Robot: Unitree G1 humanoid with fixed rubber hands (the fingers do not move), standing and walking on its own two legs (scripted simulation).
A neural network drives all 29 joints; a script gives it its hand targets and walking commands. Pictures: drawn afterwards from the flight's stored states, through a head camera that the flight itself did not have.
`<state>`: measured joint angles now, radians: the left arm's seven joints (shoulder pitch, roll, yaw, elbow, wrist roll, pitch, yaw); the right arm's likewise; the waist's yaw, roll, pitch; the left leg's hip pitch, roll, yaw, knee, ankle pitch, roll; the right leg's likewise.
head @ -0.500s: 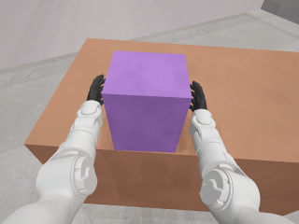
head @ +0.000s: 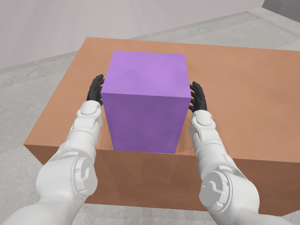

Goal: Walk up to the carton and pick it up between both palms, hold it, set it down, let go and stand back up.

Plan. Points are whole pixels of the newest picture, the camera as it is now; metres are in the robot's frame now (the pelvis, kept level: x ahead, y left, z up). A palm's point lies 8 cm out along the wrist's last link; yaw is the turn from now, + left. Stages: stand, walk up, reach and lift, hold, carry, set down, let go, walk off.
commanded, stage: reach and lift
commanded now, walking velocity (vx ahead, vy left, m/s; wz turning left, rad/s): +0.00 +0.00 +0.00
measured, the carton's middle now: (146, 106) +0.46 +0.06 +0.06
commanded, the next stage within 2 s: none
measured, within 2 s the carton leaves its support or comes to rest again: leaves its support in 0.38 s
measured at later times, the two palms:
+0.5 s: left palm (95, 102) +0.41 +0.19 +0.11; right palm (201, 111) +0.41 -0.10 +0.11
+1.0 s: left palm (98, 97) +0.41 +0.18 +0.14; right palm (209, 107) +0.41 -0.11 +0.13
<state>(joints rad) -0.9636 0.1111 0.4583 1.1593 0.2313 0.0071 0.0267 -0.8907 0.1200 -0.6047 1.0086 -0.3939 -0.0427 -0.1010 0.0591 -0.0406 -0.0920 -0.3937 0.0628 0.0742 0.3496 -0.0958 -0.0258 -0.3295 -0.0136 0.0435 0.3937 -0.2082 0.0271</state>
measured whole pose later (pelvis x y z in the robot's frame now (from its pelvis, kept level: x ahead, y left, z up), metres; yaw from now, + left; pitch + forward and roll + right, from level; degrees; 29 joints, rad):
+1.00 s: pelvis -0.01 +0.00 +0.00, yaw +0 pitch +7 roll +0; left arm -0.92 0.05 0.43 0.97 0.23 0.14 0.07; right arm -0.88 0.07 -0.46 1.01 -0.18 -0.05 -0.15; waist 0.03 -0.04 -0.12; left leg -0.38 0.06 0.07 0.33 -0.07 -0.03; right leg -0.32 -0.01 0.04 0.39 -0.19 0.03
